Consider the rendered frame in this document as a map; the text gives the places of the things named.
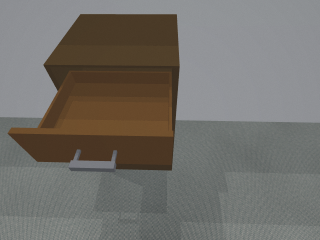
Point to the handle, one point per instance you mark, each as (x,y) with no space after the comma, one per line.
(93,166)

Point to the cabinet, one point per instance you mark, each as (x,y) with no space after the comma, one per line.
(120,42)

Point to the drawer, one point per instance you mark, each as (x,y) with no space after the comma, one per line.
(98,112)

